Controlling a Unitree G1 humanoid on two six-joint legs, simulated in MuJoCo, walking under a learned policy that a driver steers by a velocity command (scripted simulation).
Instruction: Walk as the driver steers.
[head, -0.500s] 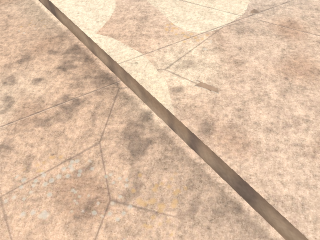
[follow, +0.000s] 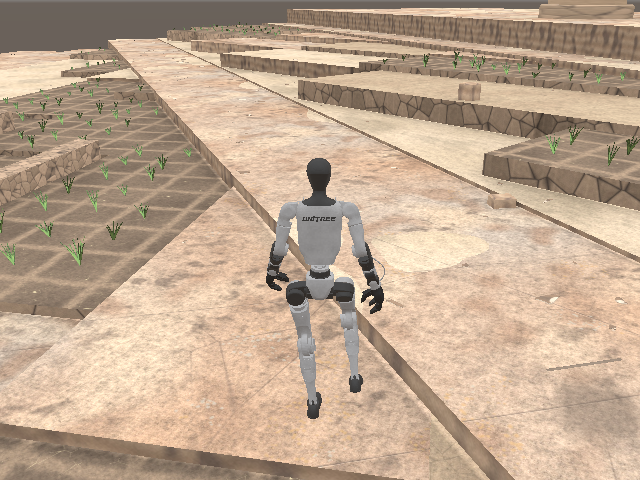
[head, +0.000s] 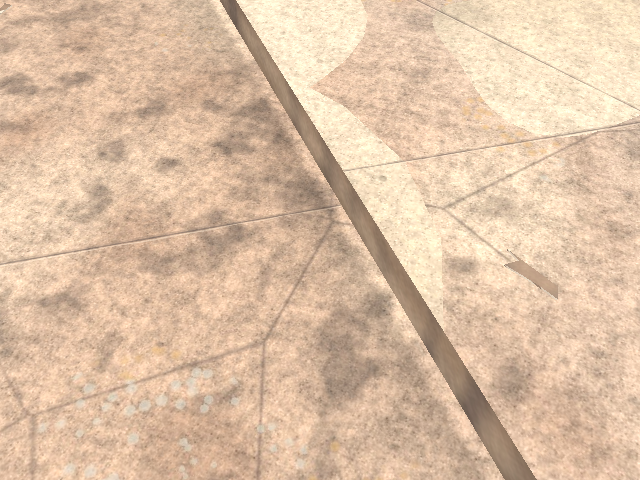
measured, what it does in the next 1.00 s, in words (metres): walks ahead: right foot, then left foot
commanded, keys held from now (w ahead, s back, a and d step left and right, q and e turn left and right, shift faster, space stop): w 0.64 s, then w+e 0.36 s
